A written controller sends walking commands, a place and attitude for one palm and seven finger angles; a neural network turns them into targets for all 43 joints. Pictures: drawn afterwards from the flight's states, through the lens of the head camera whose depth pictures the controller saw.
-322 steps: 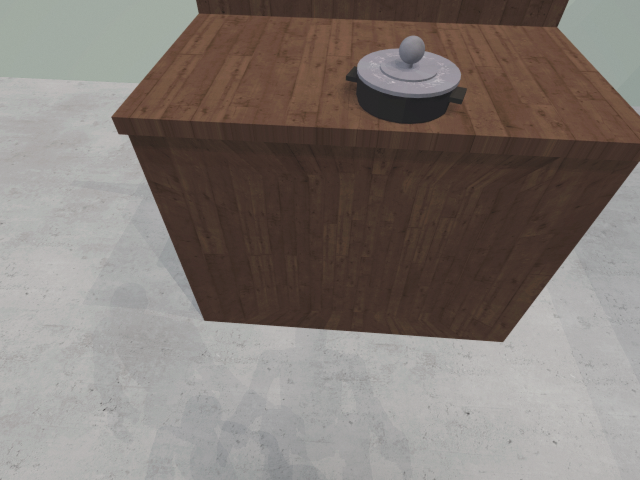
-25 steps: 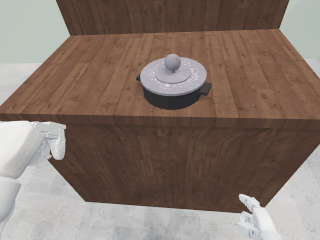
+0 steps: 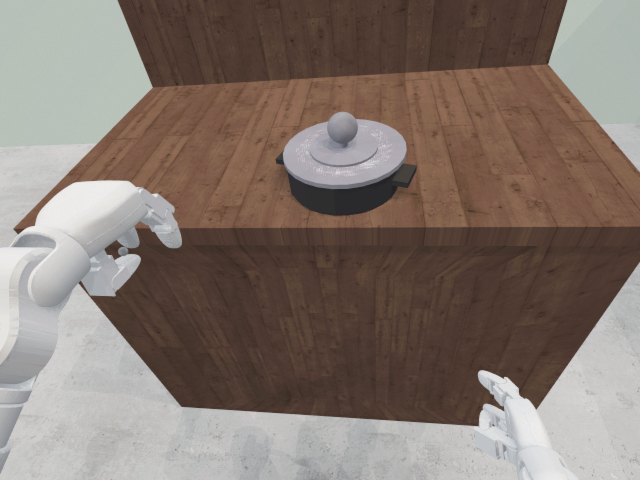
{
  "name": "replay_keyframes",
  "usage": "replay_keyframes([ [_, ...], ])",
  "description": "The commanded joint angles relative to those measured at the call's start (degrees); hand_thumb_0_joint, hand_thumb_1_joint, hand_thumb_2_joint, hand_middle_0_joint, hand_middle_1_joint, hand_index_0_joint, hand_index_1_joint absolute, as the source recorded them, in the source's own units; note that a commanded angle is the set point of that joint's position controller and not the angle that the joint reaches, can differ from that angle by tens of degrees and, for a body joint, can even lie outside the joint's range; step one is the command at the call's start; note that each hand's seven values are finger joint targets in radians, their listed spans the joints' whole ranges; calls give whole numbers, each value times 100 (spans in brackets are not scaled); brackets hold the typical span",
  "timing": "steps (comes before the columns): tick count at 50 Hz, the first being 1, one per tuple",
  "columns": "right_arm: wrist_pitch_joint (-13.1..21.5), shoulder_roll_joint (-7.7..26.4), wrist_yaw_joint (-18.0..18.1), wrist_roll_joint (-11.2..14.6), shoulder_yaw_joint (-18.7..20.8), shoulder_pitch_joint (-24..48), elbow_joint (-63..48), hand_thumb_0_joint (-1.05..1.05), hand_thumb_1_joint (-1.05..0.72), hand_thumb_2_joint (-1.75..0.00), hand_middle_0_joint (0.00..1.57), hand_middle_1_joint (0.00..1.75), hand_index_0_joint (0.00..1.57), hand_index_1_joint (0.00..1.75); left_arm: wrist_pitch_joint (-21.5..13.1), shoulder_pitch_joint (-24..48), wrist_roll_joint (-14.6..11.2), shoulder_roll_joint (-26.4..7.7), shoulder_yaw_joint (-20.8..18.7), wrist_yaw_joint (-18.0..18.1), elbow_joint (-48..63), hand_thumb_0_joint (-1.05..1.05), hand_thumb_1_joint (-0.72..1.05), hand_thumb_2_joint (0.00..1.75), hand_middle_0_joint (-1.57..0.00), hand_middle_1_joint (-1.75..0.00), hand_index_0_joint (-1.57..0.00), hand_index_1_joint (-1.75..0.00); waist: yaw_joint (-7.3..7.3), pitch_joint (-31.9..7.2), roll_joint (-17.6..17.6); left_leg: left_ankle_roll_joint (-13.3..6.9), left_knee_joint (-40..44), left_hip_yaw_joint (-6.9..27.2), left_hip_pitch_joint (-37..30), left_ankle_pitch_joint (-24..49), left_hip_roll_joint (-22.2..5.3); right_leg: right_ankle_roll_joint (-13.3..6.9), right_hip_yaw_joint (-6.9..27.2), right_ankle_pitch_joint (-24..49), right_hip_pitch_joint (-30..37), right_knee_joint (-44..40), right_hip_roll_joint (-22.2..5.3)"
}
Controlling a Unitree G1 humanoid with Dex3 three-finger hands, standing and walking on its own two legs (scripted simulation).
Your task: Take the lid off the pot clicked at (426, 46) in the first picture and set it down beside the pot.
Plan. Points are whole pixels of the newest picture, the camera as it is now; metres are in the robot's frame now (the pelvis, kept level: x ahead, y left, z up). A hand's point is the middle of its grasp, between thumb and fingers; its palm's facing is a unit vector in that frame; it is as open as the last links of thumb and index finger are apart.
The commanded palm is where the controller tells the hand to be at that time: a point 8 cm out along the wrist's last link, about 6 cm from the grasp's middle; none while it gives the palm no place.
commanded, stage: reach forward and open the fingers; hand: left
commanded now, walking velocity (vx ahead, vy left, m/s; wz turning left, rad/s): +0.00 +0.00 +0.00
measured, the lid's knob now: (342, 127) +0.60 +0.07 +0.17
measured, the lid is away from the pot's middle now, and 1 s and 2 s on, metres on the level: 0.00 0.00 0.00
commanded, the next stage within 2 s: move the open hand above the knob in 0.36 s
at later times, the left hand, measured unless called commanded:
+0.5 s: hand (138, 202) +0.31 +0.25 +0.23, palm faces -0.03 -0.03 -1.00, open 10.2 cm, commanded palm +0.28 +0.24 +0.31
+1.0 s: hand (221, 157) +0.40 +0.18 +0.23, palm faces -0.10 -0.05 -0.99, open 10.2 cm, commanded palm +0.37 +0.19 +0.31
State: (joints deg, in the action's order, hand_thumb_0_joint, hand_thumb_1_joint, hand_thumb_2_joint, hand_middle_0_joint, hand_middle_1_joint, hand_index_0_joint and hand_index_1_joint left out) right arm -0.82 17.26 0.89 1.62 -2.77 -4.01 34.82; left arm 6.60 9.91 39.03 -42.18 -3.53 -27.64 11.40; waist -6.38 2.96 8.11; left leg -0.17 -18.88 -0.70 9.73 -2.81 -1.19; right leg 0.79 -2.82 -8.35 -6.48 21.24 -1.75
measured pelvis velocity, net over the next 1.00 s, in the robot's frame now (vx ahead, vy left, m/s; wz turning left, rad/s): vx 0.01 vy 0.01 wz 0.00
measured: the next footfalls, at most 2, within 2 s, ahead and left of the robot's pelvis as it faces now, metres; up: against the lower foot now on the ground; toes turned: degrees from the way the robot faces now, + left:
none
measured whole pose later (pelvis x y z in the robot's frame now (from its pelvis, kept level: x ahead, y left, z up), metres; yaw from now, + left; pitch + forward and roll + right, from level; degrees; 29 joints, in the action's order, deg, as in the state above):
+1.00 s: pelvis +0.01 +0.01 +0.00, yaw +0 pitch -3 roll +0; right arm -0.7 16.3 -1.6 2.8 -2.3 -6.8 37.4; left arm 14.8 45.2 45.8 -31.5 13.0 -29.9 -14.1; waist -2.7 1.0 6.4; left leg -1.1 -18.3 0.2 11.9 -3.2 1.2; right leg 1.1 1.6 -9.8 -9.4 22.4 -1.4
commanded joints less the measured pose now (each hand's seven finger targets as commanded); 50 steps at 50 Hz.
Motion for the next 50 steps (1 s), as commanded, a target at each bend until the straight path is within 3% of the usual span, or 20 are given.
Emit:
replay_keyframes([
  [1, 354, 520, 40, 31, 245, 1090, -1009, 0, -90, -90, 20, 30, 20, 30, -12, 2414, 97, -1597, -944, 188, 568, 0, -37, 170, -91, -15, -91, -15, 31, -1219, -236, -195, 409, -172, -654, -862, 550, -83, 5, -1002, -273, -619, 501],
  [5, 354, 468, 14, 63, 197, 1023, -1062, 0, -90, -90, 20, 30, 20, 30, 78, 2630, 151, -1365, -711, 193, 410, 0, -43, 174, -87, -8, -87, -8, 44, -1044, -547, -173, 469, -162, -573, -1098, 517, -89, 17, -1137, -321, -564, 512],
  [6, 354, 559, 10, 53, 280, 1019, -963, 0, -90, -90, 20, 30, 20, 30, 64, 2727, 225, -1626, -925, 207, 220, 0, -43, 174, -87, -8, -87, -8, 46, -1102, -431, -177, 486, -150, -562, -1169, 501, -94, 18, -1184, -386, -590, 520],
  [8, 393, 443, -24, 104, 220, 1085, -1126, 0, -90, -90, 20, 30, 20, 30, 128, 2698, 272, -1441, -809, 249, 382, 0, -43, 173, -87, -8, -87, -8, 55, -1103, -270, -132, 519, -109, -469, -1326, 465, -108, 27, -1182, -393, -517, 608],
  [14, 329, 601, -71, 89, 297, 1052, -933, 0, -90, -90, 20, 30, 20, 30, 190, 3480, 371, -1504, -708, 169, -45, 0, -42, 171, -86, -8, -86, -8, 70, -1435, -362, -170, 494, -57, -523, -1381, 497, -171, 80, -1193, -372, -374, 519],
  [19, 300, 604, -59, 93, 280, 1012, -868, 0, -90, -90, 20, 30, 20, 30, 291, 3805, 433, -1535, -675, 134, -594, 0, -42, 169, -86, -8, -86, -8, 102, -1262, -498, -161, 440, -42, -369, -1477, 481, -175, 72, -1292, -531, -329, 523],
  [24, 273, 591, -49, 136, 254, 1023, -856, 0, -90, -90, 20, 30, 20, 30, 371, 4290, 452, -1288, -334, 24, -851, 0, -42, 169, -86, -8, -86, -8, 190, -1262, -539, -165, 401, -21, -350, -1602, 493, -167, 61, -1339, -657, -271, 533],
  [25, 272, 434, -33, 182, 150, 1024, -1023, 0, -90, -90, 20, 30, 20, 30, 336, 4598, 386, -899, 125, 17, -416, 0, -42, 169, -86, -8, -86, -8, 237, -1210, -602, -154, 411, -29, -406, -1703, 481, -125, 21, -1332, -637, -230, 536],
  [29, 335, 608, -10, 154, 252, 908, -789, 0, -90, -90, 20, 30, 20, 30, 437, 5077, 583, -1170, 3, -34, -1150, 0, -42, 169, -86, -8, -86, -8, 266, -1473, -649, -198, 417, 72, -462, -1682, 515, -175, 62, -1387, -692, -315, 552],
  [33, 407, 434, -7, 162, 188, 893, -892, 0, -90, -90, 20, 30, 20, 30, 480, 5468, 605, -922, 271, 5, -947, 0, -42, 169, -86, -8, -86, -8, 301, -1651, -501, -174, 353, 48, -547, -1604, 509, -158, 84, -1243, -604, -284, 601],
  [34, 382, 569, -22, 143, 262, 851, -688, 0, -90, -90, 20, 30, 20, 30, 526, 5713, 674, -993, 239, -30, -1463, 0, -42, 169, -86, -8, -86, -8, 308, -1616, -497, -199, 439, 100, -558, -1561, 519, -195, 81, -1266, -668, -356, 565],
  [35, 356, 442, -14, 159, 172, 825, -790, 0, -90, -90, 20, 30, 20, 30, 540, 5785, 620, -562, 665, -35, -1413, 0, -42, 169, -86, -8, -86, -8, 356, -1341, -693, -188, 428, 60, -478, -1650, 517, -162, 52, -1288, -692, -343, 562],
  [36, 352, 526, -29, 156, 244, 789, -676, 0, -90, -90, 20, 30, 20, 30, 558, 5867, 674, -689, 543, -31, -1697, 0, -42, 169, -86, -8, -86, -8, 365, -1374, -651, -184, 462, 77, -467, -1651, 501, -170, 55, -1282, -719, -380, 564],
  [39, 407, 549, -96, 151, 273, 814, -663, 0, -90, -90, 20, 30, 20, 30, 630, 6164, 749, -601, 612, -44, -1556, 0, -42, 169, -86, -8, -86, -8, 320, -1897, -427, -208, 465, 106, -705, -1327, 548, -227, 75, -1012, -528, -366, 571],
  [40, 380, 422, -89, 163, 204, 812, -785, 0, -90, -90, 20, 30, 20, 30, 649, 6169, 694, -266, 910, -30, -1382, 0, -42, 169, -86, -8, -86, -8, 339, -1736, -584, -197, 446, 69, -693, -1327, 520, -202, 70, -975, -500, -317, 574],
  [44, 349, 574, -171, 124, 288, 728, -604, 0, -90, -90, 20, 30, 20, 30, 797, 6206, 851, -576, 540, -5, -1956, 0, -42, 169, -86, -8, -86, -8, 293, -1835, -771, -216, 433, 39, -636, -845, 538, -247, 61, -694, -412, -426, 573],
  [45, 319, 455, -173, 140, 209, 742, -746, 0, -90, -90, 20, 30, 20, 30, 800, 6234, 791, -215, 874, 12, -1780, 0, -42, 169, -86, -8, -86, -8, 321, -1662, -855, -207, 410, -25, -591, -824, 527, -222, 51, -670, -381, -383, 570],
  [48, 333, 444, -237, 125, 247, 738, -802, 0, -90, -90, 20, 30, 20, 30, 832, 6158, 756, -246, 694, 83, -1479, 0, -42, 169, -86, -8, -86, -8, 270, -2125, -622, -220, 240, -82, -814, -251, 571, -251, 57, -251, -180, -323, 604],
  [49, 301, 543, -259, 94, 295, 705, -683, 0, -90, -90, 20, 30, 20, 30, 903, 6178, 873, -475, 545, 54, -1816, 0, -42, 169, -86, -8, -86, -8, 242, -2133, -731, -234, 289, -76, -780, -116, 575, -265, 76, -171, -191, -367, 582],
  [50, 261, 460, -252, 102, 236, 704, -775, 0, -90, -90, 20, 30, 20, 30, 928, 6183, 838, -251, 737, 61, -1739, 0, -42, 169, -86, -8, -86, -8, 264, -1957, -969, -228, 253, -140, -704, -38, 565, -240, 63, -78, -136, -331, 578],
])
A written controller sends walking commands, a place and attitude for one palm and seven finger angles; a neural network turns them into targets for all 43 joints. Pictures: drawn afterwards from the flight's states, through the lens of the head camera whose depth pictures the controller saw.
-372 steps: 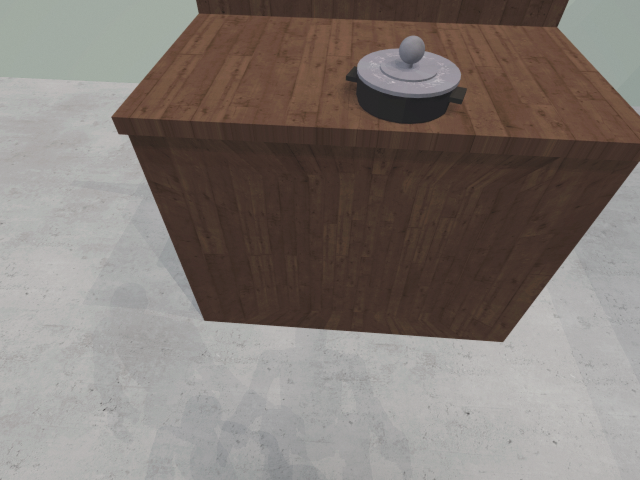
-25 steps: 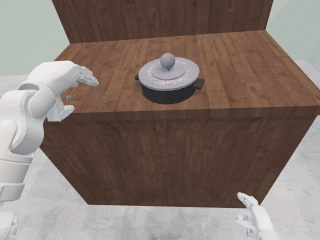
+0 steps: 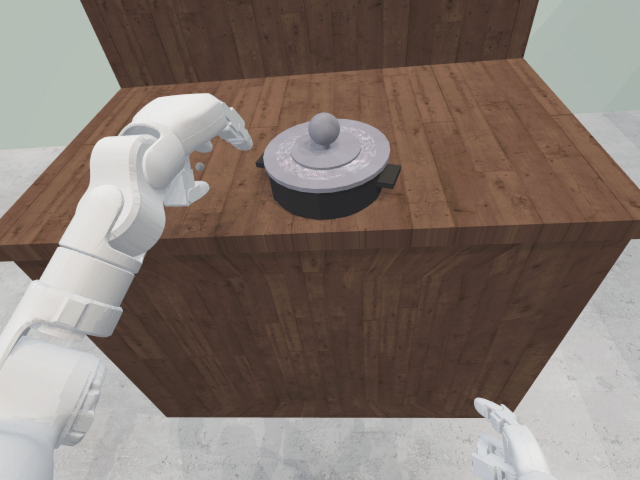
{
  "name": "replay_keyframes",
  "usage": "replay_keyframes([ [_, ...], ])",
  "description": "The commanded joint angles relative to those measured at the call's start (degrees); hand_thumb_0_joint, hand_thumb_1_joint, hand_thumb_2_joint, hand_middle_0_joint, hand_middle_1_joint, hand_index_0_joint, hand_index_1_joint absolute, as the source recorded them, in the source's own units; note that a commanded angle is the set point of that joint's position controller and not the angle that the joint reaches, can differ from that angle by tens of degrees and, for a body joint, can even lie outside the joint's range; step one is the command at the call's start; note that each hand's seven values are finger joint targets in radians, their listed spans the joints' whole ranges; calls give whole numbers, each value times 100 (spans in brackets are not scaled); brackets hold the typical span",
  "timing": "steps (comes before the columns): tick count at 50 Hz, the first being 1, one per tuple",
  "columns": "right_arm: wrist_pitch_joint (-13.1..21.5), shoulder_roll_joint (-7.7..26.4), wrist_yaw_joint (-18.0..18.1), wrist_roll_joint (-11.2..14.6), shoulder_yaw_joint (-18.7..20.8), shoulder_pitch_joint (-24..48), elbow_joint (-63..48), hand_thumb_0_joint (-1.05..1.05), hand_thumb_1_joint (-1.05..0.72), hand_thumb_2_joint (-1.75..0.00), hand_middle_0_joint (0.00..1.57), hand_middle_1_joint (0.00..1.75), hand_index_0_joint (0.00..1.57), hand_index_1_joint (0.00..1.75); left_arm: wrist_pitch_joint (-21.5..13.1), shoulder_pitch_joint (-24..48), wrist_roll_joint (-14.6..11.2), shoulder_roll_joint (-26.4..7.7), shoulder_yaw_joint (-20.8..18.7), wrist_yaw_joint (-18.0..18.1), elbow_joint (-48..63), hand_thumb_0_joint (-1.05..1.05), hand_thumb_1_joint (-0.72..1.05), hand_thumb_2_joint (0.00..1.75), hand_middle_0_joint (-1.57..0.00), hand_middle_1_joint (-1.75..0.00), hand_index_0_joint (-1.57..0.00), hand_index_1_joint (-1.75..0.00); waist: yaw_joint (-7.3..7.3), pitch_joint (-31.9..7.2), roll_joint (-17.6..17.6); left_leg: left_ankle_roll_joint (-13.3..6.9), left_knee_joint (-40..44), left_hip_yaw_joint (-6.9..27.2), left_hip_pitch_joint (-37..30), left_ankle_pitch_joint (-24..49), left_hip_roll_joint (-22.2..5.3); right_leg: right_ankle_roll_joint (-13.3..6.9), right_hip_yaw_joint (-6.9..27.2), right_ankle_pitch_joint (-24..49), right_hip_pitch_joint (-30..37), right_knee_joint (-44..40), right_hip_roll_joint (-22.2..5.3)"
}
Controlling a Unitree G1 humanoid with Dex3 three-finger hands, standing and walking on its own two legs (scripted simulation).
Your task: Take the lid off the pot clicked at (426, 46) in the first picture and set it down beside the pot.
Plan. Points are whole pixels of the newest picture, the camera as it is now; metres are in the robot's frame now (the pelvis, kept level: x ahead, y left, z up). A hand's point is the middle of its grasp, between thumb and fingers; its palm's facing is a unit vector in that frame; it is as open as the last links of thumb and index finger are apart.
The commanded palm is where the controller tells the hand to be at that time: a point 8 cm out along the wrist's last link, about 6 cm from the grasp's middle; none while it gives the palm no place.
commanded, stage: move the open hand above the knob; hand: left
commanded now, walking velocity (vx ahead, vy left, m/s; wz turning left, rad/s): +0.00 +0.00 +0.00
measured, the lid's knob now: (324, 129) +0.58 +0.05 +0.17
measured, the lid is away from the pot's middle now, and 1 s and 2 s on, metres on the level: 0.00 0.00 0.00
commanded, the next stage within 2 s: none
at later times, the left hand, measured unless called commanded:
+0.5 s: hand (258, 130) +0.46 +0.12 +0.24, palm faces -0.14 -0.06 -0.99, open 10.2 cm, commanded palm +0.44 +0.12 +0.31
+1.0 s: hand (312, 97) +0.54 +0.06 +0.24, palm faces -0.22 -0.07 -0.97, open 10.2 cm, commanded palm +0.54 +0.06 +0.31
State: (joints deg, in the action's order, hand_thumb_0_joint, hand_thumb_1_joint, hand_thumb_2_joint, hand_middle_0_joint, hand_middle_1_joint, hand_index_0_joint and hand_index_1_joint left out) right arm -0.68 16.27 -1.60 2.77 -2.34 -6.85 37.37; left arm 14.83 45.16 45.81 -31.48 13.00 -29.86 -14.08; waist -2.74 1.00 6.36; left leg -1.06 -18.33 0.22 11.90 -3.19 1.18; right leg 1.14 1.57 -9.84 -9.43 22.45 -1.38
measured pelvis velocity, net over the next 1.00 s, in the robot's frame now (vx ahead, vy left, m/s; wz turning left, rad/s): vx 0.06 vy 0.00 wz -0.03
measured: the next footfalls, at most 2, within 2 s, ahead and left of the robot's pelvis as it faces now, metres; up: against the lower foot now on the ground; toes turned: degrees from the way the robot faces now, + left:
none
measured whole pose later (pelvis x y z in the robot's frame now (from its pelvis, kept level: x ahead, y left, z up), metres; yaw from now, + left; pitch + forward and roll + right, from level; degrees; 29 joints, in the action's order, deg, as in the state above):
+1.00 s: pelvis +0.06 +0.00 +0.00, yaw -1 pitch +5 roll +1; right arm 1.5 16.0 -0.7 1.1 -2.1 -12.2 44.3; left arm 22.2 78.6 49.4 -15.4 19.8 -24.4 -56.3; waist 1.8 -2.7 4.3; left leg -1.2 -17.4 -1.5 15.6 -6.9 1.6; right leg 1.3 3.3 -13.2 -14.0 22.0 -1.9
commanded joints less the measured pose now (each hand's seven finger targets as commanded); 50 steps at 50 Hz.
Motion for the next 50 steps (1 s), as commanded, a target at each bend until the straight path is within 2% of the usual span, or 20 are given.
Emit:
replay_keyframes([
  [1, 230, 590, -18, -21, 220, 978, -996, 0, -90, -90, 20, 30, 20, 30, 125, 2689, 187, -1394, -995, 289, 729, 0, -42, 169, -86, -8, -86, -8, -95, -1779, -830, -144, 172, -264, -891, 67, 341, -263, -369, 160, 154, -468, 528],
  [4, 187, 621, -55, -18, 232, 966, -993, 0, -90, -90, 20, 30, 20, 30, 192, 2732, 192, -1361, -973, 279, 698, 0, -42, 169, -86, -8, -86, -8, -84, -1857, -820, -162, 156, -289, -931, 215, 371, -269, -365, 305, 175, -467, 536],
  [6, 195, 540, -48, 2, 198, 1040, -1068, 0, -90, -90, 20, 30, 20, 30, 209, 2980, 138, -1080, -708, 293, 988, 0, -42, 169, -86, -8, -86, -8, -47, -1953, -674, -169, 69, -325, -1055, 391, 397, -255, -362, 498, 183, -403, 536],
  [9, 166, 627, -29, -13, 217, 888, -939, 0, -90, -90, 20, 30, 20, 30, 305, 3159, 219, -1230, -810, 306, 557, 0, -42, 169, -86, -8, -86, -8, 2, -1934, -888, -191, 88, -324, -1029, 368, 409, -255, -357, 493, 116, -476, 555],
  [11, 170, 557, 15, 8, 165, 954, -937, 0, -90, -90, 20, 30, 20, 30, 337, 3469, 203, -890, -451, 309, 446, 0, -42, 169, -86, -8, -86, -8, 84, -1787, -859, -189, 61, -338, -1030, 300, 414, -230, -371, 444, -3, -450, 544],
  [13, 242, 519, -4, 17, 166, 951, -1005, 0, -90, -90, 20, 30, 20, 30, 338, 3689, 143, -795, -414, 346, 828, 0, -42, 169, -86, -8, -86, -8, 53, -2370, -587, -200, -62, -288, -1381, 617, 445, -259, -361, 738, 157, -351, 575],
  [14, 290, 559, -8, -14, 197, 864, -930, 0, -90, -90, 20, 30, 20, 30, 352, 4070, 244, -1024, -554, 359, 985, 0, -42, 169, -86, -8, -86, -8, 40, -2704, -515, -194, -38, -265, -1551, 852, 469, -283, -334, 929, 229, -346, 588],
  [16, 226, 533, 9, -28, 176, 759, -785, 0, -90, -90, 20, 30, 20, 30, 513, 3777, 281, -690, -334, 348, 54, 0, -42, 169, -86, -8, -86, -8, 114, -2056, -931, -191, -44, -316, -1187, 723, 444, -256, -380, 933, 62, -362, 572],
  [18, 193, 586, -7, -6, 191, 766, -817, 0, -90, -90, 20, 30, 20, 30, 552, 3537, 218, -540, -283, 326, -173, 0, -42, 169, -86, -8, -86, -8, 98, -2008, -1036, -207, -65, -325, -1108, 701, 449, -251, -371, 985, 86, -379, 556],
  [20, 184, 537, 5, -7, 159, 805, -793, 0, -90, -90, 20, 30, 20, 30, 578, 4001, 311, -389, -64, 295, -188, 0, -42, 169, -86, -8, -86, -8, 149, -2009, -1010, -208, -21, -347, -1134, 746, 453, -262, -371, 1014, 79, -362, 546],
  [23, 213, 553, -16, -28, 174, 754, -806, 0, -90, -90, 20, 30, 20, 30, 613, 4135, 295, -474, -198, 344, -131, 0, -42, 169, -86, -8, -86, -8, 110, -2420, -864, -209, -121, -302, -1324, 1048, 458, -281, -358, 1309, 230, -289, 554],
  [24, 241, 536, -24, -43, 161, 731, -770, 0, -90, -90, 20, 30, 20, 30, 616, 4644, 395, -474, -128, 337, 42, 0, -42, 169, -86, -8, -86, -8, 138, -2624, -767, -201, -82, -308, -1417, 1224, 483, -298, -348, 1457, 273, -286, 567],
  [28, 164, 572, 0, -35, 171, 558, -643, 0, -90, -90, 20, 30, 20, 30, 732, 4396, 302, -28, 61, 377, -1071, 0, -42, 169, -86, -8, -86, -8, 209, -1953, -1110, -195, -18, -327, -1097, 782, 440, -272, -404, 1095, -31, -352, 553],
  [34, 250, 540, 19, -96, 167, 354, -500, 0, -90, -90, 20, 30, 20, 30, 703, 5521, 510, -14, 98, 499, -1309, 0, -42, 169, -86, -8, -86, -8, 278, -2608, -1070, -192, -32, -325, -1332, 1191, 449, -292, -336, 1453, 112, -292, 567],
  [38, 220, 600, 67, -112, 188, 176, -365, 0, -90, -90, 20, 30, 20, 30, 748, 5309, 423, 82, 15, 583, -2285, 0, -42, 169, -86, -8, -86, -8, 289, -2260, -1278, -200, 9, -360, -1045, 951, 412, -259, -336, 1366, 37, -312, 516],
  [40, 304, 523, 69, -100, 170, 193, -338, 0, -90, -90, 20, 30, 20, 30, 674, 6090, 490, 430, 339, 618, -2043, 0, -42, 169, -86, -8, -86, -8, 391, -2545, -1044, -201, -35, -340, -1295, 1133, 415, -277, -305, 1433, -72, -252, 535],
  [42, 316, 558, 99, -115, 187, 22, -182, 0, -90, -90, 20, 30, 20, 30, 741, 6068, 525, 466, 310, 667, -2720, 0, -42, 169, -86, -8, -86, -8, 444, -2335, -1227, -212, -28, -337, -1179, 1022, 394, -261, -323, 1342, -207, -260, 544],
  [45, 428, 553, 130, -149, 200, -99, -108, 0, -90, -90, 20, 30, 20, 30, 670, 6785, 536, 373, 256, 740, -2785, 0, -42, 169, -86, -8, -86, -8, 510, -2690, -1140, -230, -57, -327, -1268, 1086, 372, -249, -223, 1464, -173, -250, 517],
  [48, 479, 609, 157, -186, 247, -398, 64, 0, -90, -90, 20, 30, 20, 30, 711, 6722, 511, 418, 184, 868, -3483, 0, -42, 169, -86, -8, -86, -8, 534, -2707, -1188, -228, -79, -306, -1130, 972, 316, -246, -204, 1425, -237, -211, 496],
  [50, 531, 587, 170, -192, 230, -458, 149, 0, -90, -90, 20, 30, 20, 30, 744, 7148, 578, 493, 255, 938, -3786, 0, -42, 169, -86, -8, -86, -8, 660, -2616, -1300, -264, -111, -306, -937, 900, 328, -239, -126, 1431, -347, -195, 494],
])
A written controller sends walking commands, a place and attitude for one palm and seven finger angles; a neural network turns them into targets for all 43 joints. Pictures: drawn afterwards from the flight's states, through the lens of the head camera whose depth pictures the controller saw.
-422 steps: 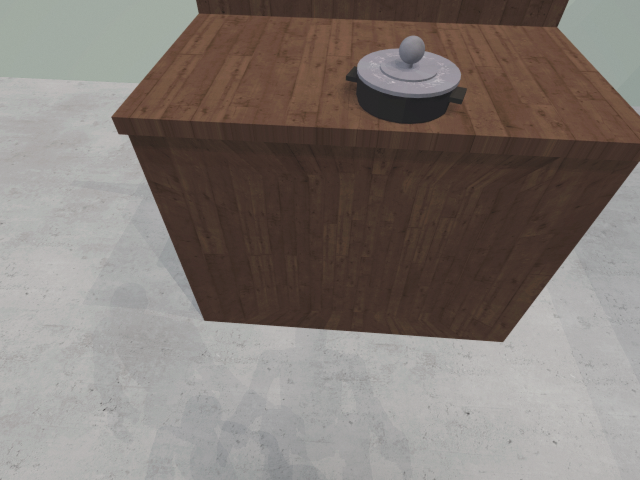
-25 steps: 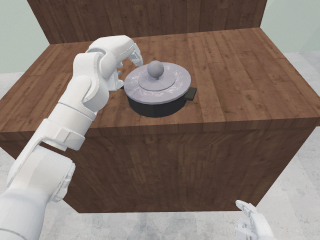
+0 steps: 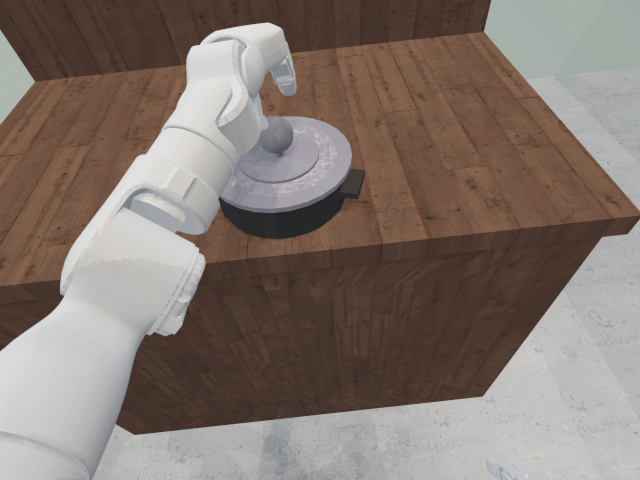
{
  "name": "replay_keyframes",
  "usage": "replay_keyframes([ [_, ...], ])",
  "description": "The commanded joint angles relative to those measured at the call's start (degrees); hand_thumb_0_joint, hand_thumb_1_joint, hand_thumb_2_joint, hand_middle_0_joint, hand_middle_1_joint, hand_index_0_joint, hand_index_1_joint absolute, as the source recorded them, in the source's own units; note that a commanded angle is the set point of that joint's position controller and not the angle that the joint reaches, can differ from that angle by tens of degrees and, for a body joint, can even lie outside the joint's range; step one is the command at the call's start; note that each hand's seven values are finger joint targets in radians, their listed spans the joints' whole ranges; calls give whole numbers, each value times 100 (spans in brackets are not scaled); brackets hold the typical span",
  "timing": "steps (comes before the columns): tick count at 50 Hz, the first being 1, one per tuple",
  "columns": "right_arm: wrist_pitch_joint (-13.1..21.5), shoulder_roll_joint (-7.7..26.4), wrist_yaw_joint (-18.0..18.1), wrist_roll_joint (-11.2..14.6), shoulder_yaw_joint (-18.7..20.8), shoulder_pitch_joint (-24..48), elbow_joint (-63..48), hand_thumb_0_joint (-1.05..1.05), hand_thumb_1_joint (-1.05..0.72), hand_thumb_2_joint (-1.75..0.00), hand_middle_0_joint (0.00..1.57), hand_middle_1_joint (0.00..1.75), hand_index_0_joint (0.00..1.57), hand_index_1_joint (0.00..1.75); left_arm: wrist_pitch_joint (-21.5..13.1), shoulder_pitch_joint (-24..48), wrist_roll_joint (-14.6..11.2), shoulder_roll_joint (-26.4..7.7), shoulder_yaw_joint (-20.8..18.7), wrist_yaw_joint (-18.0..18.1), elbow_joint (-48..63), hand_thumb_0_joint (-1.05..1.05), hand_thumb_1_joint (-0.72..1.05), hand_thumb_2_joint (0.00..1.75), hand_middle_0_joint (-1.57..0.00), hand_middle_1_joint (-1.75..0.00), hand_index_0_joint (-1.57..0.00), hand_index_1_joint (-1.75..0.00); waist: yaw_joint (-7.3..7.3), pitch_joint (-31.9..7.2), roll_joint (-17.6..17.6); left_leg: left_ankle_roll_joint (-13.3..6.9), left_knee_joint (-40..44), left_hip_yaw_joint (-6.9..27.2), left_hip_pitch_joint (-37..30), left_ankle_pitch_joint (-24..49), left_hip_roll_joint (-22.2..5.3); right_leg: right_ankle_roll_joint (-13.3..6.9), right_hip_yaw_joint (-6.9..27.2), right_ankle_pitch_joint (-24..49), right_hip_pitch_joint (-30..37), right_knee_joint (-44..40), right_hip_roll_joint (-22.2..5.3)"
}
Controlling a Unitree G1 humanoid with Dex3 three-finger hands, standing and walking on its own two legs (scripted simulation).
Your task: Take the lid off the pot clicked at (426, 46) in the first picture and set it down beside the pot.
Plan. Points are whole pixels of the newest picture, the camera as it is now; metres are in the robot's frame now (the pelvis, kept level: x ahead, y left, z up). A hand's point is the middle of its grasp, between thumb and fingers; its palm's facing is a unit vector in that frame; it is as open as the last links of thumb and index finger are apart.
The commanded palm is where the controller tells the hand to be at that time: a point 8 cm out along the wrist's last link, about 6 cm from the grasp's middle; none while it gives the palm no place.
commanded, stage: move the open hand above the knob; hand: left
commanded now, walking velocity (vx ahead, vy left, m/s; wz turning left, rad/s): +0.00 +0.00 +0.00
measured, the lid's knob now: (275, 134) +0.52 +0.07 +0.16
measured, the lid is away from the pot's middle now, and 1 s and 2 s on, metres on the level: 0.00 0.00 0.00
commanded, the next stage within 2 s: none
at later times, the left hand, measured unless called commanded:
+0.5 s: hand (257, 95) +0.50 +0.07 +0.24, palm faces -0.21 -0.11 -0.97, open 10.2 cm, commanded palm +0.48 +0.08 +0.31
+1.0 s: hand (273, 87) +0.50 +0.05 +0.25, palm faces -0.23 -0.11 -0.97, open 10.2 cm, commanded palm +0.48 +0.07 +0.31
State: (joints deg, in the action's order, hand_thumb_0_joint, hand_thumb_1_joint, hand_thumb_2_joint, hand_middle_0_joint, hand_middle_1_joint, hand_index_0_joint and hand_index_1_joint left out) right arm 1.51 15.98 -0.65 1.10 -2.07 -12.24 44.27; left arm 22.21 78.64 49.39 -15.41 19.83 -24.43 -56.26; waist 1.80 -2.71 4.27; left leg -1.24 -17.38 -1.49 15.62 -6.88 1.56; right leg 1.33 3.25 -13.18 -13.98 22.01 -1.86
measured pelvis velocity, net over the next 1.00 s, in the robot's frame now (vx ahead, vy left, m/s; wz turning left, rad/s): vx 0.01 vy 0.00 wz -0.01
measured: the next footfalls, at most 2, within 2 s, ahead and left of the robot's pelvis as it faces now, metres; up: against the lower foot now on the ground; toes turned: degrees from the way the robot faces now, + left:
none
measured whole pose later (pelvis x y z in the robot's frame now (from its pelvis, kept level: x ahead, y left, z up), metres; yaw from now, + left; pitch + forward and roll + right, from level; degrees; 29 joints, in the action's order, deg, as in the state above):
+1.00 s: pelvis +0.01 +0.00 +0.00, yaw -1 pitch +7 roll +1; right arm 1.3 15.4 0.1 0.5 -1.5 -14.4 46.2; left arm 22.9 85.0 50.5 -13.5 16.5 -22.2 -66.9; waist 3.9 -4.8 4.4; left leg -1.4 -18.5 -2.0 17.7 -8.1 1.5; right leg 1.5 3.8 -14.0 -16.0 22.6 -1.8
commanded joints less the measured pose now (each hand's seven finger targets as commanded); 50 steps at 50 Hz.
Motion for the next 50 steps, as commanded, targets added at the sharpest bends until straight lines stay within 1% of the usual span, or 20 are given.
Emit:
replay_keyframes([
  [1, 300, 647, 102, -26, 214, 0, -469, 0, -90, -90, 20, 30, 20, 30, 69, 3624, 256, -1184, -493, 426, 26, 0, -42, 169, -86, -8, -86, -8, 233, -2130, -1235, -263, -211, -155, -1175, 1207, 290, -233, -303, 1792, 120, -139, 532],
  [3, 275, 704, 117, -36, 246, -164, -405, 0, -90, -90, 20, 30, 20, 30, 123, 3676, 238, -1211, -533, 472, -193, 0, -42, 169, -86, -8, -86, -8, 280, -2201, -1153, -254, -211, -164, -1103, 1209, 264, -226, -277, 1921, 162, -155, 509],
  [5, 397, 631, 78, -88, 262, -118, -546, 0, -90, -90, 20, 30, 20, 30, -30, 4148, 349, -1413, -593, 473, 471, 0, -42, 169, -86, -8, -86, -8, 156, -3137, -844, -281, -384, -140, -1378, 1834, 238, -265, -120, 2323, 452, 34, 455],
  [8, 277, 708, 62, -67, 342, -334, -484, 0, -90, -90, 20, 30, 20, 30, 83, 3299, 398, -1372, -671, 432, -225, 0, -42, 169, -86, -8, -86, -8, 104, -2726, -1250, -294, -383, -235, -1202, 2090, 223, -204, -277, 2594, 550, 0, 493],
  [11, 270, 702, 75, -39, 300, -160, -563, 0, -90, -90, 20, 30, 20, 30, 146, 3445, 327, -1365, -617, 369, -172, 0, -42, 169, -86, -8, -86, -8, 114, -2399, -1333, -343, -356, -317, -1031, 1804, 291, -172, -250, 2522, 416, -29, 483],
  [14, 325, 663, 60, -68, 335, -192, -708, 0, -90, -90, 20, 30, 20, 30, -38, 3715, 319, -1489, -650, 367, 736, 0, -42, 169, -86, -8, -86, -8, 43, -2953, -890, -353, -503, -250, -1406, 2447, 236, -204, -180, 2719, 492, 66, 453],
  [15, 362, 624, 39, -73, 367, -222, -734, 0, -90, -90, 20, 30, 20, 30, -94, 3896, 356, -1456, -631, 391, 994, 0, -42, 169, -86, -8, -86, -8, 60, -3055, -980, -360, -568, -253, -1515, 2579, 210, -196, -189, 2714, 453, 99, 466],
  [17, 308, 664, 28, -49, 392, -263, -668, 0, -90, -90, 20, 30, 20, 30, 19, 3293, 361, -1415, -670, 397, 446, 0, -42, 169, -86, -8, -86, -8, 34, -2602, -1304, -370, -542, -312, -1329, 2291, 241, -168, -294, 2595, 371, 67, 497],
  [18, 252, 714, 30, -54, 410, -333, -682, 0, -90, -90, 20, 30, 20, 30, 39, 3076, 291, -1486, -748, 397, 464, 0, -42, 169, -86, -8, -86, -8, -22, -2604, -1191, -345, -496, -300, -1325, 2321, 212, -175, -315, 2634, 460, 49, 472],
  [21, 300, 608, -6, -1, 371, -49, -751, 0, -90, -90, 20, 30, 20, 30, 17, 3625, 250, -1091, -373, 361, 1038, 0, -42, 169, -86, -8, -86, -8, 83, -2643, -958, -350, -566, -273, -1589, 2400, 239, -180, -316, 2494, 201, 62, 495],
  [25, 231, 639, 35, 4, 349, 20, -695, 0, -90, -90, 20, 30, 20, 30, 60, 3497, 208, -1225, -460, 306, 885, 0, -42, 169, -86, -8, -86, -8, 106, -2412, -1121, -334, -485, -237, -1557, 2010, 277, -180, -371, 2274, 150, -22, 510],
  [27, 231, 606, 55, 33, 312, 80, -634, 0, -90, -90, 20, 30, 20, 30, 64, 3747, 193, -940, -224, 303, 799, 0, -42, 169, -86, -8, -86, -8, 213, -2226, -999, -303, -432, -179, -1588, 1660, 269, -192, -398, 1921, -117, -53, 520],
  [30, 323, 556, 30, 2, 326, 56, -645, 0, -90, -90, 20, 30, 20, 30, -87, 4030, 154, -791, -108, 323, 1194, 0, -42, 169, -86, -8, -86, -8, 210, -2713, -695, -269, -538, -56, -2022, 2124, 231, -232, -393, 1997, -144, 9, 527],
  [33, 190, 630, 29, 3, 318, -17, -475, 0, -90, -90, 20, 30, 20, 30, 73, 3471, 97, -666, -199, 339, 271, 0, -42, 169, -86, -8, -86, -8, 222, -2107, -958, -229, -415, -98, -1634, 1700, 248, -237, -482, 1854, -209, -80, 542],
  [36, 157, 612, 74, 18, 241, 130, -433, 0, -90, -90, 20, 30, 20, 30, 104, 3930, 141, -751, -198, 378, 166, 0, -42, 169, -86, -8, -86, -8, 344, -1943, -1039, -236, -295, -83, -1472, 1155, 275, -225, -440, 1537, -300, -139, 523],
  [39, 181, 604, 93, -10, 228, 89, -435, 0, -90, -90, 20, 30, 20, 30, 11, 4277, 211, -760, -153, 436, 380, 0, -42, 169, -86, -8, -86, -8, 356, -2422, -658, -210, -292, -23, -1663, 1256, 249, -265, -386, 1550, -216, -114, 510],
  [43, 130, 658, 115, -28, 264, -105, -325, 0, -90, -90, 20, 30, 20, 30, 97, 3781, 228, -893, -388, 489, -355, 0, -42, 169, -86, -8, -86, -8, 309, -2233, -1039, -212, -253, -69, -1384, 1232, 226, -247, -421, 1635, -67, -149, 527],
  [45, 143, 649, 130, -30, 232, -47, -360, 0, -90, -90, 20, 30, 20, 30, 116, 4026, 265, -984, -410, 492, -247, 0, -42, 169, -86, -8, -86, -8, 330, -2242, -1157, -247, -242, -93, -1291, 1253, 259, -225, -373, 1734, 19, -136, 519],
  [49, 227, 632, 128, -78, 274, -109, -473, 0, -90, -90, 20, 30, 20, 30, -21, 4035, 378, -1341, -583, 485, 185, 0, -42, 169, -86, -8, -86, -8, 162, -2888, -956, -274, -334, -133, -1445, 1695, 239, -237, -274, 2101, 362, -38, 477],
  [50, 226, 615, 121, -61, 288, -124, -448, 0, -90, -90, 20, 30, 20, 30, 11, 3875, 407, -1211, -528, 488, -52, 0, -42, 169, -86, -8, -86, -8, 168, -2613, -1116, -294, -346, -171, -1324, 1649, 243, -230, -306, 2054, 265, -45, 502],
])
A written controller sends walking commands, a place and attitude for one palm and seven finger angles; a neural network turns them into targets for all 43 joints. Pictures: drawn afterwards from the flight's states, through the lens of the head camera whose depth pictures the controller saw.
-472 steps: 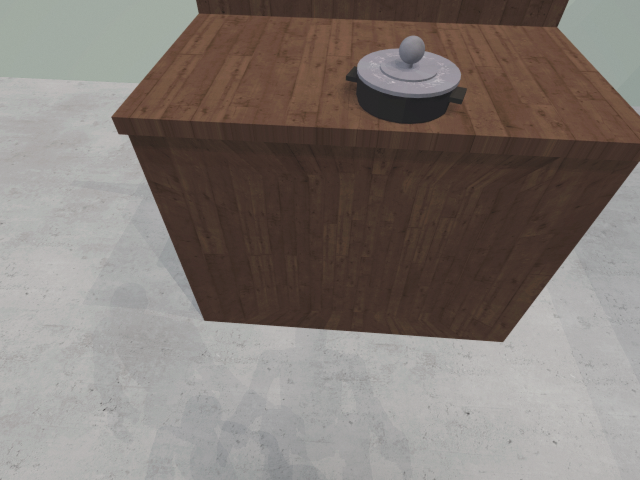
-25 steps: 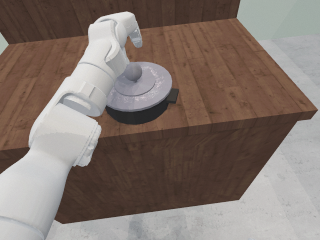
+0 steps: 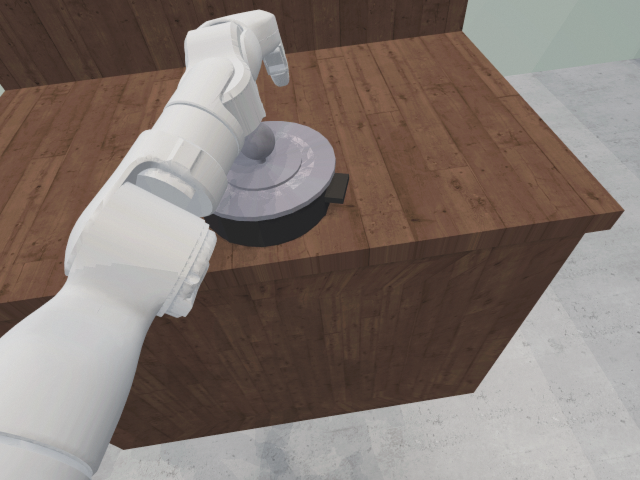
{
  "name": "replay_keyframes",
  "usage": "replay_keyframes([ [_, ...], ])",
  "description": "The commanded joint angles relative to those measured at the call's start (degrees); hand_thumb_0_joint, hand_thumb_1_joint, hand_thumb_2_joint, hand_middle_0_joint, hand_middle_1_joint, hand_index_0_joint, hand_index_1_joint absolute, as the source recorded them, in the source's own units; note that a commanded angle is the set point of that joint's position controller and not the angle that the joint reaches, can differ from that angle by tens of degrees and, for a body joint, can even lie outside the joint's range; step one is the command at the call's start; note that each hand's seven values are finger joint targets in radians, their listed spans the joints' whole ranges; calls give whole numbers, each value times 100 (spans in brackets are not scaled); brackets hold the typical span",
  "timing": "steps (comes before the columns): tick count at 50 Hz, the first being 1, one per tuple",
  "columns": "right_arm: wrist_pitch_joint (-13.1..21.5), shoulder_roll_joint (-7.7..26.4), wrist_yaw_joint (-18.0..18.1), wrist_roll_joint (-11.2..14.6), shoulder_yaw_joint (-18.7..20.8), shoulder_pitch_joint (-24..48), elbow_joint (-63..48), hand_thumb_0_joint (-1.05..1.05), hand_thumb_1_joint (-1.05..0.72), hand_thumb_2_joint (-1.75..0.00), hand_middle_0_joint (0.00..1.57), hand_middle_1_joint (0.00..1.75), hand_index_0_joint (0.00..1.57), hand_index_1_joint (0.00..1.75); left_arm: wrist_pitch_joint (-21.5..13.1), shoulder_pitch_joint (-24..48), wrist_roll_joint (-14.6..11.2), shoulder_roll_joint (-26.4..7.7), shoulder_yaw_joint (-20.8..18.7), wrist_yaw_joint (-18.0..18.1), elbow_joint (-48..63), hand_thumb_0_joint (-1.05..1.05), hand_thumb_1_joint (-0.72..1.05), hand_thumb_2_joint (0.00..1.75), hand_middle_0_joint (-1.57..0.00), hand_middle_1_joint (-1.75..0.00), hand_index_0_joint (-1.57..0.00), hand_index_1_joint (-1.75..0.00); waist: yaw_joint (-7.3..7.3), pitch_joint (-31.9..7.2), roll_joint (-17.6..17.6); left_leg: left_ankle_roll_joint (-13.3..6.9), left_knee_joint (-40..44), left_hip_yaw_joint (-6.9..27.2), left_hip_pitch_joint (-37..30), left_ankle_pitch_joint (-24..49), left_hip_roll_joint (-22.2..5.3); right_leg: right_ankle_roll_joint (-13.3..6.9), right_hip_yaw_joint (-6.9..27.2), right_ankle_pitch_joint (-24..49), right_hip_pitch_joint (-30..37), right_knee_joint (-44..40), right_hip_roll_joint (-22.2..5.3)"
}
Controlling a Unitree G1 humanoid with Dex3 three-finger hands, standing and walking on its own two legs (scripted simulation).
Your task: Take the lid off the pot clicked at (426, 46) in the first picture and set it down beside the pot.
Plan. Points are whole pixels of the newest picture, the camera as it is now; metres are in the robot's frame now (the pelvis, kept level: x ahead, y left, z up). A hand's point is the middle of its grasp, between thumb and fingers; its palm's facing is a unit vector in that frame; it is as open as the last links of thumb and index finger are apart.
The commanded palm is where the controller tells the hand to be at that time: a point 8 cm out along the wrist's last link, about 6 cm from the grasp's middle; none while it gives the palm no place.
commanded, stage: move the open hand above the knob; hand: left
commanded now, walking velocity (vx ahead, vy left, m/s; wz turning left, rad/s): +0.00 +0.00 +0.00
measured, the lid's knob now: (256, 140) +0.51 +0.07 +0.17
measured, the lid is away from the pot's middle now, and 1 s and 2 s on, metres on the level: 0.00 0.00 0.00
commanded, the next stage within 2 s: lower the open fingers around the knob in 1.28 s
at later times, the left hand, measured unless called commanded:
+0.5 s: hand (222, 106) +0.47 +0.09 +0.24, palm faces -0.20 -0.10 -0.97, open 10.2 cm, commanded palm +0.46 +0.08 +0.31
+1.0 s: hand (245, 94) +0.48 +0.06 +0.25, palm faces -0.23 -0.11 -0.97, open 10.2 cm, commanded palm +0.47 +0.08 +0.31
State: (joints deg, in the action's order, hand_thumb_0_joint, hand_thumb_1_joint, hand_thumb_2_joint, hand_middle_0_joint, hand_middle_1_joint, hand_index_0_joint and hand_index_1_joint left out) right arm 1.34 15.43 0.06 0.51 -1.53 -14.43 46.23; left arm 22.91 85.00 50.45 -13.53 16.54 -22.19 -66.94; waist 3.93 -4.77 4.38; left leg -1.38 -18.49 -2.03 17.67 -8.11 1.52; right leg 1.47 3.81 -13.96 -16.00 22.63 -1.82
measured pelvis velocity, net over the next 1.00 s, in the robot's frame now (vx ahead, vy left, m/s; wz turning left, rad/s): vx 0.00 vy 0.00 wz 0.00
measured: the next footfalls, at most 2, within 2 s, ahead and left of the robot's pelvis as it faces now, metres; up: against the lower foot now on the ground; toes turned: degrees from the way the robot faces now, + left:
none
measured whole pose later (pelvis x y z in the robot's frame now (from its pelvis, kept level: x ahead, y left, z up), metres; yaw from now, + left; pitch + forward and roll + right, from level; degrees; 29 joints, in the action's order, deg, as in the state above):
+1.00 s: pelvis +0.00 +0.00 +0.00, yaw +0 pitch +6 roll +1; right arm 0.4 15.9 0.6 0.6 -1.3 -15.9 46.7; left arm 22.3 82.8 50.3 -14.7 16.2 -23.4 -64.8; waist 3.6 -4.6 4.7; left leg -1.4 -18.5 -2.1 16.3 -8.2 1.5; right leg 1.5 3.9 -14.0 -14.7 22.5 -1.8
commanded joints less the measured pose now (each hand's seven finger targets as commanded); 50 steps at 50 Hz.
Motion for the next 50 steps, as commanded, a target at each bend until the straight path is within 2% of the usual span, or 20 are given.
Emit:
replay_keyframes([
  [1, 215, 707, 48, 23, 250, 65, -623, 0, -90, -90, 20, 30, 20, 30, 10, 2924, 278, -1329, -184, 259, 781, 0, -42, 169, -86, -8, -86, -8, -37, -2075, -1297, -288, -201, -158, -1392, 1597, 261, -218, -416, 2033, 384, -146, 515],
  [3, 156, 805, 73, 20, 275, -5, -634, 0, -90, -90, 20, 30, 20, 30, 85, 2541, 141, -1524, -358, 211, 722, 0, -42, 169, -86, -8, -86, -8, -111, -1910, -1456, -288, -127, -194, -1223, 1453, 262, -188, -427, 2085, 530, -209, 489],
  [5, 268, 745, 76, -8, 270, 101, -789, 0, -90, -90, 20, 30, 20, 30, -79, 3160, 165, -1855, -463, 151, 1602, 0, -42, 169, -86, -8, -86, -8, -162, -2510, -1218, -350, -252, -218, -1463, 1827, 302, -186, -299, 2455, 769, -110, 445],
  [12, 297, 736, 21, 40, 336, 69, -840, 0, -90, -90, 20, 30, 20, 30, -114, 2702, 168, -1639, -307, 86, 1743, 0, -42, 169, -86, -8, -86, -8, -180, -2259, -1173, -366, -397, -243, -1569, 2022, 302, -179, -383, 2459, 525, -47, 480],
  [14, 294, 723, -16, 36, 344, 124, -916, 0, -90, -90, 20, 30, 20, 30, -167, 2789, 135, -1590, -228, 58, 2240, 0, -42, 169, -86, -8, -86, -8, -186, -2546, -913, -353, -453, -197, -1823, 2306, 286, -190, -366, 2550, 555, -31, 471],
  [17, 222, 719, -23, 67, 335, 230, -881, 0, -90, -90, 20, 30, 20, 30, -66, 2437, 138, -1594, -257, 19, 1926, 0, -42, 169, -86, -8, -86, -8, -190, -2137, -1151, -355, -461, -236, -1650, 2144, 304, -185, -431, 2509, 477, -31, 479],
  [18, 178, 741, -27, 74, 352, 192, -905, 0, -90, -90, 20, 30, 20, 30, -71, 2371, 38, -1478, -188, 15, 2099, 0, -42, 169, -86, -8, -86, -8, -191, -2166, -977, -333, -452, -212, -1718, 2209, 277, -197, -447, 2555, 498, -43, 465],
  [20, 226, 653, -67, 112, 320, 418, -963, 0, -90, -90, 20, 30, 20, 30, -101, 2899, 60, -1143, 141, -13, 2609, 0, -42, 169, -86, -8, -86, -8, -98, -2348, -766, -308, -519, -112, -2084, 2496, 266, -210, -462, 2425, 267, -13, 501],
  [23, 126, 723, -46, 85, 326, 355, -858, 0, -90, -90, 20, 30, 20, 30, -2, 2482, -52, -1235, -24, -34, 2176, 0, -42, 169, -86, -8, -86, -8, -110, -1994, -882, -269, -435, -92, -1923, 2138, 266, -232, -530, 2231, 213, -88, 503],
  [25, 195, 619, -49, 107, 263, 571, -939, 0, -90, -90, 20, 30, 20, 30, -117, 3124, -12, -1112, 170, -49, 2721, 0, -42, 169, -86, -8, -86, -8, -68, -2368, -750, -260, -448, -26, -2198, 2282, 277, -242, -494, 2219, 224, -46, 496],
  [27, 126, 621, -46, 111, 243, 524, -781, 0, -90, -90, 20, 30, 20, 30, 5, 2779, 29, -839, 280, -21, 1921, 0, -42, 169, -86, -8, -86, -8, -19, -1839, -928, -222, -395, 1, -1985, 2019, 253, -253, -578, 1929, -56, -76, 530],
  [33, 45, 646, 37, 61, 186, 486, -709, 0, -90, -90, 20, 30, 20, 30, -46, 3077, 24, -1158, -18, 49, 1726, 0, -42, 169, -86, -8, -86, -8, -25, -1975, -1008, -195, -194, -27, -1809, 1458, 255, -272, -531, 1753, 192, -180, 480],
  [34, 72, 611, 24, 65, 167, 570, -749, 0, -90, -90, 20, 30, 20, 30, -95, 3287, 78, -1066, 109, 51, 1897, 0, -42, 169, -86, -8, -86, -8, -26, -2193, -810, -183, -201, 0, -1952, 1580, 244, -283, -514, 1772, 191, -134, 477],
  [36, 72, 597, 23, 73, 167, 508, -689, 0, -90, -90, 20, 30, 20, 30, -58, 3153, 122, -799, 240, 86, 1476, 0, -42, 169, -86, -8, -86, -8, 28, -1972, -916, -178, -230, 16, -1878, 1621, 237, -289, -545, 1721, 39, -131, 514],
  [39, 3, 681, 65, 47, 151, 432, -624, 0, -90, -90, 20, 30, 20, 30, 66, 2943, 61, -1034, -4, 81, 1015, 0, -42, 169, -86, -8, -86, -8, 26, -1697, -1131, -201, -88, -43, -1506, 1141, 265, -259, -522, 1554, 141, -241, 494],
  [43, 104, 686, 116, -5, 188, 224, -662, 0, -90, -90, 20, 30, 20, 30, -107, 3197, 172, -1459, -252, 132, 1356, 0, -42, 169, -86, -8, -86, -8, -43, -2264, -1083, -237, -120, -49, -1630, 1345, 249, -258, -449, 1745, 452, -229, 482],
  [45, 144, 662, 106, 16, 194, 230, -650, 0, -90, -90, 20, 30, 20, 30, -96, 3189, 214, -1225, -78, 140, 1188, 0, -42, 169, -86, -8, -86, -8, 6, -2072, -1098, -257, -138, -81, -1591, 1345, 254, -247, -454, 1715, 296, -220, 503],
  [47, 153, 716, 111, 18, 206, 197, -640, 0, -90, -90, 20, 30, 20, 30, -44, 2886, 185, -1402, -233, 140, 982, 0, -42, 169, -86, -8, -86, -8, -67, -1973, -1340, -274, -122, -106, -1416, 1321, 274, -225, -447, 1770, 400, -212, 502],
  [49, 182, 747, 106, -4, 227, 168, -703, 0, -90, -90, 20, 30, 20, 30, -134, 3089, 168, -1659, -349, 122, 1490, 0, -42, 169, -86, -8, -86, -8, -121, -2351, -1118, -281, -125, -130, -1527, 1547, 271, -222, -398, 2027, 642, -194, 469],
  [50, 248, 696, 87, -6, 252, 176, -749, 0, -90, -90, 20, 30, 20, 30, -176, 3245, 194, -1513, -253, 130, 1642, 0, -42, 169, -86, -8, -86, -8, -112, -2456, -1012, -304, -237, -135, -1666, 1758, 260, -241, -364, 2152, 558, -128, 469],
])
